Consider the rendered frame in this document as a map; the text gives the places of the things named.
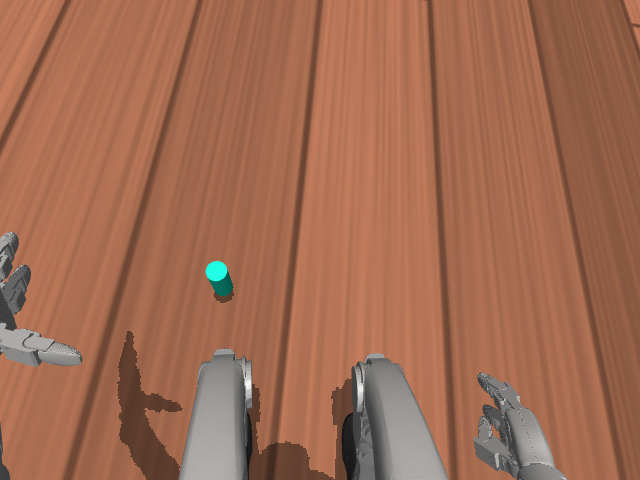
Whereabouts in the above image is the right robot arm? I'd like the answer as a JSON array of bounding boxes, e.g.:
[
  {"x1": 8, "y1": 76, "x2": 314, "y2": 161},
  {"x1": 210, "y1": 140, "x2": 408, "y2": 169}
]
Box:
[{"x1": 517, "y1": 464, "x2": 568, "y2": 480}]

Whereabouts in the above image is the left robot hand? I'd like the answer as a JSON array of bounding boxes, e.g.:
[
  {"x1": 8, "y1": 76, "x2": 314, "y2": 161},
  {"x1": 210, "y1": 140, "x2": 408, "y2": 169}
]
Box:
[{"x1": 0, "y1": 232, "x2": 82, "y2": 367}]

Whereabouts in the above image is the right robot hand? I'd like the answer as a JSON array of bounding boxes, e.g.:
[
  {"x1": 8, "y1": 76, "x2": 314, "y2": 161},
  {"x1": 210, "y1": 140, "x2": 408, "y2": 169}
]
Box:
[{"x1": 473, "y1": 373, "x2": 556, "y2": 479}]

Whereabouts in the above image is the can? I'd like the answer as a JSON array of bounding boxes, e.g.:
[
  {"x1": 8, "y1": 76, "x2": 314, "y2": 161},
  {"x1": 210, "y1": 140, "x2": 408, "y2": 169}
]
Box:
[{"x1": 206, "y1": 261, "x2": 233, "y2": 296}]

